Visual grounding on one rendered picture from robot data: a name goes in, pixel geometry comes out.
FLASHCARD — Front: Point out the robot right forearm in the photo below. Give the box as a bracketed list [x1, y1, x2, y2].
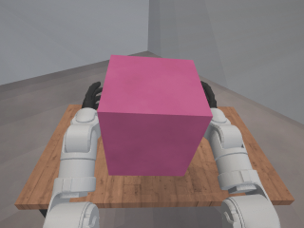
[203, 107, 281, 228]

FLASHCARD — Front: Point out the robot left forearm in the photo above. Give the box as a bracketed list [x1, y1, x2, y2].
[43, 107, 101, 228]

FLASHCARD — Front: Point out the table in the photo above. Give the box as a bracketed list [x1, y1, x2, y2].
[14, 104, 295, 218]

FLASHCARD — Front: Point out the right robot upper arm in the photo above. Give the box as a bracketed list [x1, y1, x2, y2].
[220, 194, 280, 228]

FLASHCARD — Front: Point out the left robot upper arm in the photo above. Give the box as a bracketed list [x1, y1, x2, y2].
[44, 201, 100, 228]

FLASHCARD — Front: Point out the robot left hand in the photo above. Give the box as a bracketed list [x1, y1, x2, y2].
[82, 81, 103, 110]

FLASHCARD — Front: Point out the carton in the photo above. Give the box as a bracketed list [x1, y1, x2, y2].
[97, 54, 213, 177]

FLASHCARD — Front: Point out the robot right hand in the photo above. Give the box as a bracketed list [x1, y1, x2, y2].
[200, 81, 217, 108]

